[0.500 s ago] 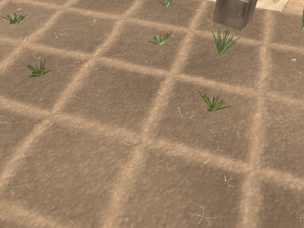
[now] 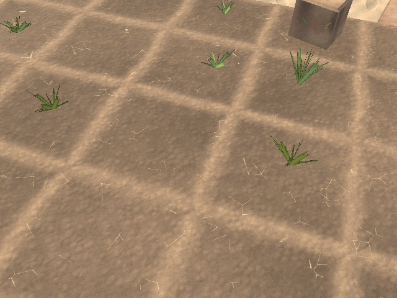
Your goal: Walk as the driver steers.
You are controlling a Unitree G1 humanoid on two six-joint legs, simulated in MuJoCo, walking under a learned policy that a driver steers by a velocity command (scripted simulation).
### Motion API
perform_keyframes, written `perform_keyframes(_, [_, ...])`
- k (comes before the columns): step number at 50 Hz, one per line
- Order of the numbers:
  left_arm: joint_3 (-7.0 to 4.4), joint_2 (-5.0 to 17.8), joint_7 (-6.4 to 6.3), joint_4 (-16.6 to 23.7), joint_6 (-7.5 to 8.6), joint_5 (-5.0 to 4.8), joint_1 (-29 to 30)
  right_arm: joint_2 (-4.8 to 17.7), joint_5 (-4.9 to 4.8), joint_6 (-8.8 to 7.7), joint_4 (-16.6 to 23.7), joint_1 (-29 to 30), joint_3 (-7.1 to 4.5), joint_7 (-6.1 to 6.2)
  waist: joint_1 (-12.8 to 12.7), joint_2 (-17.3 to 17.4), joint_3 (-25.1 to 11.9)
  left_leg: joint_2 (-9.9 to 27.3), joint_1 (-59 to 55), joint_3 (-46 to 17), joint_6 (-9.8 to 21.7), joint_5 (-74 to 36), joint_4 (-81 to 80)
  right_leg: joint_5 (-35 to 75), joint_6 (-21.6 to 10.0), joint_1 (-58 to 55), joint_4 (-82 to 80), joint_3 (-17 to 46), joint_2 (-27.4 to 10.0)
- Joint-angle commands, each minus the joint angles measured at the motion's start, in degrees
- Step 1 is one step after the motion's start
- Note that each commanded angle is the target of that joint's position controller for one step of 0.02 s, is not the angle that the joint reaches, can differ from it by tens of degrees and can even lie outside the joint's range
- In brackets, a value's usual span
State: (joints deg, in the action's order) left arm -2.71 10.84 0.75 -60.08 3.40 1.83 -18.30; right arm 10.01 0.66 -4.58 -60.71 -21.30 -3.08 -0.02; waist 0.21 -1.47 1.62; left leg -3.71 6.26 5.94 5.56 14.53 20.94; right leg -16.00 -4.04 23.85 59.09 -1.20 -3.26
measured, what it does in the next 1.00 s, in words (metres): goes down: right foot 0.06 m lower, then left foot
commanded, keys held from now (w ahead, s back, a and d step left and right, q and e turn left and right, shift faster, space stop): w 0.60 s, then w+q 0.24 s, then q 0.16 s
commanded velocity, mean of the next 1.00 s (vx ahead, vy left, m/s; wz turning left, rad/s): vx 0.46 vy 0.00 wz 0.13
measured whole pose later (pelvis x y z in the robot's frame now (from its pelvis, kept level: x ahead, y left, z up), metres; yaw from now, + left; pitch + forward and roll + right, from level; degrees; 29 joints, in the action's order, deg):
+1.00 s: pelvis +0.58 -0.02 -0.08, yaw +10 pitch -1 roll +0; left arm -2.1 10.4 -1.7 -56.6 4.4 0.5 -18.1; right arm 13.0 0.6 -3.0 -53.8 -7.3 -3.4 -0.8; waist 0.0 -0.2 5.3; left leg -6.5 21.4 5.5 8.8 10.2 31.8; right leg -25.3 -1.3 17.4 72.9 -3.6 1.2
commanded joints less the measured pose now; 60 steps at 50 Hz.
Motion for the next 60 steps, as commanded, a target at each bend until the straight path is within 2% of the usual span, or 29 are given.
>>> perform_keyframes(1, [-0.86, 1.8, 0.83, 1.8, -1.21, 0.17, -2.0, 5.7, 0.12, -1.36, 0.3, -5.9, -0.25, 0.65, -1.0, 3.9, 4.9, 15.9, -2.2, -13.6, 6.2, -15.4, -14.0, 6.2, 0.9, 9.3, -2.8, 0.0, -1.7])
perform_keyframes(4, [-1.58, 2.8, 1.17, 5.3, -1.0, -0.42, 7.1, 5.4, -0.11, -2.2, -0.6, -8.2, 0.4, 0.88, -0.1, 4.7, 5.9, 15.0, -6.7, -11.5, 6.0, -22.0, -13.8, 13.4, 1.7, 16.7, -8.9, 0.1, -1.8])
perform_keyframes(7, [-1.17, 1.6, 1.71, 7.8, -0.56, -0.39, 13.5, 4.4, -0.02, -2.45, -0.4, -7.0, 1.01, 0.98, 0.5, 5.1, 6.4, 11.9, -3.6, -7.2, 5.0, -22.4, -12.4, 23.8, 1.8, 12.2, -20.0, -1.7, -0.3])
perform_keyframes(9, [-0.89, 1.4, 1.89, 9.5, -0.5, -0.51, 17.5, 4.6, -0.06, -2.45, -1.0, -8.0, 1.08, 1.31, 1.5, 5.6, 7.2, 12.4, -3.2, -6.8, 4.8, -22.2, -12.1, 27.7, 1.0, 10.4, -25.0, -2.1, -0.3])
perform_keyframes(13, [-1.04, 2.9, 1.63, 12.1, -0.36, -0.55, 22.4, 5.7, 0.55, -2.17, -2.2, -10.0, 0.72, 2.02, 3.1, 3.8, 9.4, 14.4, -9.5, -7.6, 4.8, -24.0, -9.1, 28.2, -1.0, 11.4, -32.4, -1.7, -0.5])
perform_keyframes(16, [-1.33, 3.7, 1.09, 12.7, 0.21, -0.32, 22.5, 7.4, 1.12, -1.61, -2.8, -10.8, 0.1, 2.32, 3.5, 2.8, 7.9, 14.6, -14.8, -7.6, 4.1, -35.4, -2.6, 22.8, -2.4, 7.7, -36.6, -3.2, 1.8])
perform_keyframes(18, [-2.42, 5.9, 0.49, 9.8, 1.16, -0.21, 13.2, 9.3, 1.4, -0.95, -2.9, -10.5, -0.46, 2.28, -0.1, 3.2, 2.6, 14.0, -17.4, -7.3, 3.4, -49.2, 10.0, 17.7, -4.0, -2.0, -37.2, -4.3, 4.5])
perform_keyframes(19, [-3.1, 7.0, -0.06, 6.4, 1.71, 0.08, 4.2, 10.0, 1.39, -0.43, -2.8, -9.6, -0.72, 2.19, -3.9, 3.3, -1.2, 12.5, -15.0, -6.4, 2.9, -49.0, 21.4, 18.9, -4.7, -11.3, -39.3, -4.4, 4.6])
perform_keyframes(20, [-3.96, 9.2, -0.45, 3.5, 2.2, 1.14, -4.5, 8.6, 0.86, -0.35, -2.2, -7.8, -0.43, 1.98, -7.7, 2.9, -5.1, 9.8, -3.6, -5.5, 2.5, -36.9, 36.3, 24.0, -5.7, -25.5, -36.7, -1.5, 0.3])
perform_keyframes(21, [-4.36, 12.8, -0.14, 2.4, 2.47, 2.72, -9.3, 1.5, 0.75, -0.53, -1.8, -12.0, 0.68, 1.85, -5.0, -8.9, -12.2, 3.1, 15.5, -2.8, 1.6, 19.4, 59.0, 49.6, -8.4, -43.3, -23.1, 11.3, -14.6])
perform_keyframes(22, [-4.78, 14.1, 0.47, 2.5, 1.83, 0.4, -13.3, 5.0, -3.56, -0.89, -1.0, -15.9, -0.09, 1.77, -6.3, -10.5, -25.6, -2.0, 28.6, -9.2, 0.2, 22.4, 70.1, 42.6, -18.2, -57.1, -28.1, 32.5, -22.8])
perform_keyframes(23, [-4.34, 12.0, 0.09, 3.4, 1.28, -0.07, -8.3, 7.4, -2.75, -0.89, 0.5, -7.9, -0.35, 1.95, -5.9, -3.6, -18.3, 2.3, 35.0, -8.9, -0.2, 13.4, 67.3, 26.6, -16.4, -49.8, -36.2, 30.0, -20.5])
perform_keyframes(24, [-3.15, 8.0, -0.11, 4.4, 1.63, -0.06, -2.4, 7.6, -1.13, -1.13, 2.2, -0.4, -0.25, 1.56, -5.4, -0.7, -8.4, 4.8, 34.8, -8.9, -0.4, 6.7, 61.8, 24.3, -13.6, -38.2, -40.4, 23.8, -17.5])
perform_keyframes(25, [-2.38, 6.1, -0.29, 4.3, 1.99, 0.32, 0.1, 6.9, -0.27, -0.97, 2.2, 1.2, -0.32, 0.94, -3.0, 2.0, -4.4, 6.2, 31.0, -8.9, -0.7, 3.8, 57.2, 27.9, -11.5, -29.8, -42.7, 19.3, -15.2])
perform_keyframes(26, [-1.74, 4.6, -0.72, 3.1, 2.41, -0.07, -1.5, 5.8, 1.3, -0.11, 2.4, 1.2, -0.39, 0.3, -1.5, 1.3, -3.3, 7.0, 27.4, -9.4, -1.0, 2.3, 54.6, 32.9, -10.5, -24.8, -43.1, 16.9, -14.0])
perform_keyframes(28, [-0.98, 3.7, -0.83, 1.2, 3.38, -1.3, -3.1, 2.4, 1.99, 1.57, 2.3, -0.2, 0.17, -0.86, 1.5, -0.3, -0.5, 7.9, 23.4, -8.0, -2.0, 0.9, 47.0, 34.6, -7.5, -18.0, -45.7, 10.6, -9.7])
perform_keyframes(30, [-1.02, 5.4, -0.88, 0.6, 3.91, -1.48, -4.5, 2.5, 2.17, 2.34, 3.4, 2.3, 0.22, -1.44, 2.0, -1.6, 0.4, 7.9, 24.8, -5.8, -2.9, -1.4, 42.7, 38.9, -7.1, -17.2, -46.8, 7.6, -7.9])
perform_keyframes(35, [-0.1, 4.6, -0.85, 0.6, 3.53, -1.18, -6.2, 2.7, 0.36, 1.82, 8.3, 15.7, 1.39, -1.97, 0.1, -2.5, 4.0, 6.6, 24.2, -2.6, -1.7, -14.9, 24.6, 40.6, -2.4, -15.2, -50.1, -1.9, -4.7])
perform_keyframes(39, [0.26, 4.9, -1.76, -1.0, 3.29, -1.08, -10.9, 3.4, 0.13, 1.48, 10.6, 21.8, 1.83, -1.79, -1.8, -2.1, 4.7, 4.7, 25.0, 0.0, 0.6, -16.7, 16.7, 44.5, -1.8, -23.8, -49.7, -4.2, -7.5])
perform_keyframes(42, [-0.04, 6.8, -2.9, -0.9, 2.79, -0.64, -10.5, 5.0, 0.65, 1.26, 10.1, 18.9, 1.04, -1.42, 0.3, -2.8, 2.3, 1.0, 21.0, 2.7, 3.4, -9.1, 14.9, 62.5, -1.2, -30.2, -40.9, -6.6, -8.9])
perform_keyframes(44, [-0.6, 8.4, -3.63, -0.1, 1.94, -0.26, -8.1, 6.4, 1.19, 0.75, 6.4, 7.0, -0.08, -0.96, 5.0, -3.5, -2.7, -2.0, 11.3, 3.0, 5.6, -6.3, 12.4, 68.9, -0.8, -29.6, -23.7, -7.3, -9.0])
perform_keyframes(45, [-0.91, 9.3, -3.57, 0.9, 1.74, -1.0, -5.9, 7.5, 1.97, 0.27, 4.5, 0.2, -0.88, -0.8, 8.8, -3.0, -5.2, -0.7, 2.6, 0.4, 7.4, -12.3, 6.2, 59.9, -0.1, -24.2, -10.5, -8.3, -7.8])
perform_keyframes(46, [-0.74, 8.1, -3.12, 3.6, 2.11, -1.69, -4.6, 12.7, 2.53, 0.24, 4.6, -4.1, -2.47, -0.37, 10.0, 4.5, -10.4, 11.6, -8.9, -14.0, 12.1, -30.2, 6.8, 27.5, 1.2, -11.8, 11.1, -10.5, -2.0])
perform_keyframes(47, [-0.35, 4.2, -2.66, 5.9, 1.96, -3.26, -10.4, 16.4, 1.28, 0.98, 6.2, -1.0, -3.39, -0.55, 3.9, 13.7, -18.3, 27.3, -24.0, -39.9, 24.1, -56.4, 6.2, -18.9, 3.7, 8.0, 30.2, -3.4, 8.8])
perform_keyframes(48, [-0.62, 6.7, -2.52, 6.6, 1.68, -1.19, -6.6, 15.7, -1.05, 1.64, 6.9, 1.4, -3.53, -0.59, 3.7, 2.4, -16.1, 25.1, -17.7, -35.6, 22.9, -50.4, 3.3, -13.0, 3.0, 10.7, 28.8, 3.8, 4.1])
perform_keyframes(50, [-1.07, 6.8, -2.38, 8.4, 1.56, -0.92, -1.6, 10.0, -0.86, 2.08, 8.2, 8.2, -2.12, -0.22, 0.2, -1.8, -2.3, 19.8, -1.6, -26.5, 16.9, -42.6, -2.3, -8.4, 3.4, 10.6, 20.0, 3.2, 1.0])
perform_keyframes(52, [-1.14, 5.8, -2.49, 9.0, -0.95, 0.43, -1.9, 8.4, -0.88, 1.96, 8.5, 8.3, -1.44, 0.26, -1.9, -0.7, -0.8, 15.1, 6.5, -20.7, 13.1, -43.1, -3.8, -6.9, 4.4, 5.0, 12.5, 3.0, -0.2])
perform_keyframes(55, [-0.94, 4.6, -2.45, 10.6, -2.81, 0.14, -1.1, 11.9, -0.02, 1.49, 9.1, 6.5, -2.23, 0.22, -2.5, 1.6, -3.7, 11.9, 7.2, -17.9, 11.0, -50.3, -2.6, -3.2, 5.9, 4.0, 6.9, 2.1, 0.7])
perform_keyframes(60, [-1.43, 7.2, -2.41, 14.6, -4.26, -0.15, 6.7, 12.9, -0.43, 3.01, 10.7, 2.1, -2.7, 0.81, 0.3, 5.3, -6.2, 10.4, 1.1, -20.9, 5.9, -43.8, -1.3, 1.6, 7.5, 10.2, 1.5, 2.8, 0.2])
